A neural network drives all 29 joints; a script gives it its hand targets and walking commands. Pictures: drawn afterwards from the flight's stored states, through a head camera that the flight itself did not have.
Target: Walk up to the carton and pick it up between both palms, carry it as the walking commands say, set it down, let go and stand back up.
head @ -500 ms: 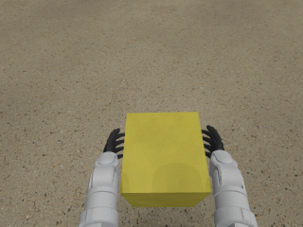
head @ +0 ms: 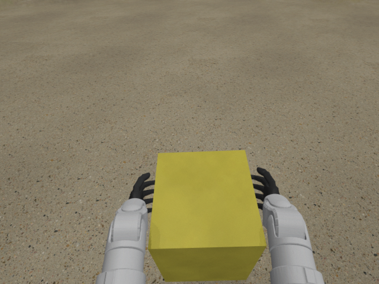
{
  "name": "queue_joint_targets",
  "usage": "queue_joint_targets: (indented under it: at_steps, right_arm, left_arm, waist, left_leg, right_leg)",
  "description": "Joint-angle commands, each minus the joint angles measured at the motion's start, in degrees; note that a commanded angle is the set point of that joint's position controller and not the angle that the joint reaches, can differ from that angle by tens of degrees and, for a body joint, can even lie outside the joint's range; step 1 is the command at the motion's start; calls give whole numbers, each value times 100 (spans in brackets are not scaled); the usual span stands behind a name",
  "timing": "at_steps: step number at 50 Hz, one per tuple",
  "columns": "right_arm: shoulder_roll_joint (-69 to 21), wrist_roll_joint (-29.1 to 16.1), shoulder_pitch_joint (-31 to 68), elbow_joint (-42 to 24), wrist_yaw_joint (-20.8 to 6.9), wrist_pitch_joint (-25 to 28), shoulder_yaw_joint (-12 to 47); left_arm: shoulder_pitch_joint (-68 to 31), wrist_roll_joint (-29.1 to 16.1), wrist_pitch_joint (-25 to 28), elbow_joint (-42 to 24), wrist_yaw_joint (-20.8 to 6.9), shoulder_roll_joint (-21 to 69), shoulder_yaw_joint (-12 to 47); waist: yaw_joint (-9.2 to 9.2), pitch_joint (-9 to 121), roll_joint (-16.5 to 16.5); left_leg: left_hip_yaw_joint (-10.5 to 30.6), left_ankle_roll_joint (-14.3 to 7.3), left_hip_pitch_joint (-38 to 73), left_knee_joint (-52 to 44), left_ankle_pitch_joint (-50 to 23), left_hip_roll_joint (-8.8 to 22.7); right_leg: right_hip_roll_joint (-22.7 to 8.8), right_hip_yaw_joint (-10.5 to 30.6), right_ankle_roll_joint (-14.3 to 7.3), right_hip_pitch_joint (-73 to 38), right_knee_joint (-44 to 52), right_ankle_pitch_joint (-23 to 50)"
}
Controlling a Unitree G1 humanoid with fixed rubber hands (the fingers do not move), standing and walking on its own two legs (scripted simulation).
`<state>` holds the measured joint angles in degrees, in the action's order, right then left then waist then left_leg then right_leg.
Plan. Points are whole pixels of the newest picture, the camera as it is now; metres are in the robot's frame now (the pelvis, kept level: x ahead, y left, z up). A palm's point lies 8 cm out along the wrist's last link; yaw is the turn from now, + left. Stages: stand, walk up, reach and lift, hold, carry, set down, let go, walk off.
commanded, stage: reach and lift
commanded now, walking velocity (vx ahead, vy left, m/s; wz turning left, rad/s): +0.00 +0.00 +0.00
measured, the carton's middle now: (203, 218) +0.31 -0.01 -0.02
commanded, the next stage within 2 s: hold in 1.06 s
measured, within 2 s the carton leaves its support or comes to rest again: neither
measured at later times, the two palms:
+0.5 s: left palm (132, 207) +0.29 +0.14 +0.05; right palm (267, 201) +0.30 -0.15 +0.06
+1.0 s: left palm (133, 210) +0.29 +0.14 +0.05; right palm (268, 202) +0.29 -0.15 +0.05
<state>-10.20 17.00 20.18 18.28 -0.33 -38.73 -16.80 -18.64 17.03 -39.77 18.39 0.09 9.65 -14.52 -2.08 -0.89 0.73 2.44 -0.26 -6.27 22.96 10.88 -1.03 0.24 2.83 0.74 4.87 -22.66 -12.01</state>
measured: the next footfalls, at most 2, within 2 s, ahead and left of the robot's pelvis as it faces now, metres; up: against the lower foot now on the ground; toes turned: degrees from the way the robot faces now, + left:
none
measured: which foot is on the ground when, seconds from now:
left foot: down 0.00-1.00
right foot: down 0.00-1.00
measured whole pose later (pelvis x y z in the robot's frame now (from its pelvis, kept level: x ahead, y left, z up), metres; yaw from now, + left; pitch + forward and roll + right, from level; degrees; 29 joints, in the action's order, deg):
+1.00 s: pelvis +0.00 +0.00 +0.00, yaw -1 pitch -8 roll +0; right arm -9.2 16.2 17.0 14.3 -0.3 -42.6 -12.8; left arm -15.5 16.1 -44.4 13.3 0.5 8.8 -11.1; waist 0.2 -2.1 0.7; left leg 2.1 0.1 -2.7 20.2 10.0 -0.7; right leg 0.6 3.3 0.4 1.8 -20.7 -11.3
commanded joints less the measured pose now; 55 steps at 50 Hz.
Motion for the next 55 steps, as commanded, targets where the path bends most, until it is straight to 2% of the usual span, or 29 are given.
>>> queue_joint_targets:
  at_steps: [1, 8, 17, 28, 44, 55]
  right_arm:
    - [-5578, -1337, 2435, 129, -1220, -163, 2987]
    - [-5308, -1321, 2487, 93, -1251, -334, 2899]
    - [-5244, -1343, 2627, -52, -1292, -255, 3001]
    - [-5249, -1318, 2618, 11, -1283, -248, 2967]
    - [-5283, -1409, 2094, -315, -1230, -299, 3172]
    - [-5264, -1483, 1850, -530, -1241, -324, 3311]
  left_arm:
    - [-3256, -1466, 121, -430, -1361, 5103, 3147]
    - [-3148, -1388, -92, -437, -1282, 5084, 2950]
    - [-3176, -1455, -81, -602, -1243, 5232, 3072]
    - [-3159, -1452, -99, -556, -1263, 5143, 3041]
    - [-2647, -1554, -137, -884, -1267, 5105, 3230]
    - [-2388, -1651, -169, -1085, -1252, 5149, 3391]
  waist:
    - [11, 1219, -49]
    - [88, 956, -90]
    - [158, 1225, -98]
    - [196, 1199, -59]
    - [230, 1266, -38]
    - [215, 1235, -46]
  left_leg:
    - [187, -40, 662, -413, -510, -374]
    - [150, 0, 694, -500, -491, -349]
    - [141, 58, 835, -424, -726, -354]
    - [105, 47, 808, -424, -639, -369]
    - [108, 17, 874, -442, -1051, -403]
    - [134, 8, 839, -455, -1019, -403]
  right_leg:
    - [434, 100, -52, -129, 453, 732]
    - [443, 103, -103, -202, 520, 651]
    - [482, 112, -131, -204, 456, 718]
    - [458, 125, -102, -166, 477, 618]
    - [440, 173, -64, -290, 488, 1099]
    - [451, 180, -86, -252, 486, 1045]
